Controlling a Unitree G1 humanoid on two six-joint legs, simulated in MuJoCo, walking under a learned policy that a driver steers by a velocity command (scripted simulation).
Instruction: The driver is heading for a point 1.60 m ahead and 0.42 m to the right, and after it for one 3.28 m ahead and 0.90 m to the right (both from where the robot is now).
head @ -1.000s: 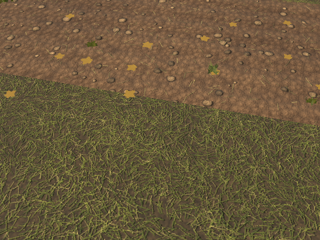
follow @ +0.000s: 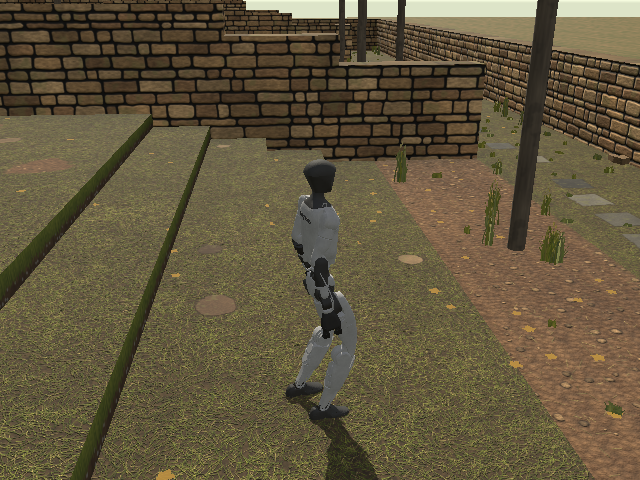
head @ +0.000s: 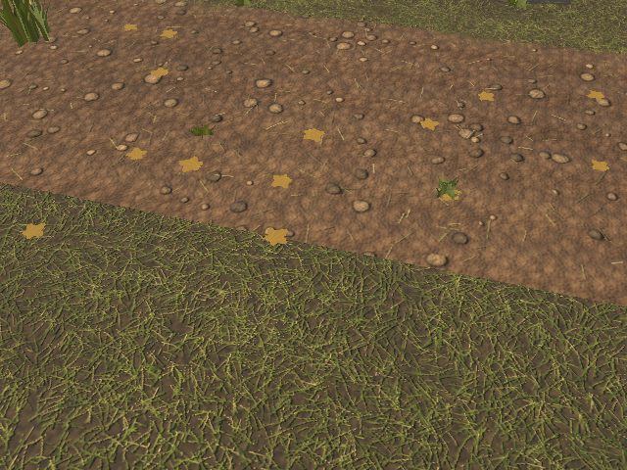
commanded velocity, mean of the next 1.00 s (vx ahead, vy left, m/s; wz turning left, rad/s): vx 0.46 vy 0.00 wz -0.23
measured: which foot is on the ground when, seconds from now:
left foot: up 0.00-0.36, down 0.38-1.00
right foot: down 0.00-0.42, up 0.44-1.00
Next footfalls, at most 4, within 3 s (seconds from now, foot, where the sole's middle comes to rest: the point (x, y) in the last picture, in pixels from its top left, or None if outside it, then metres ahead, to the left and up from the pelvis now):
0.38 left None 0.38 0.13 -0.77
1.10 right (409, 427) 0.71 -0.21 -0.95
1.44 left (354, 312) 1.07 -0.09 -0.95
1.96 right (467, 284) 1.17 -0.44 -0.95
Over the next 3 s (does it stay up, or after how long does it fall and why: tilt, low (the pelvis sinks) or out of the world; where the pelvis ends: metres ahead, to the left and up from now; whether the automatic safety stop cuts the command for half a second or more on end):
stays up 1.64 -0.51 -0.18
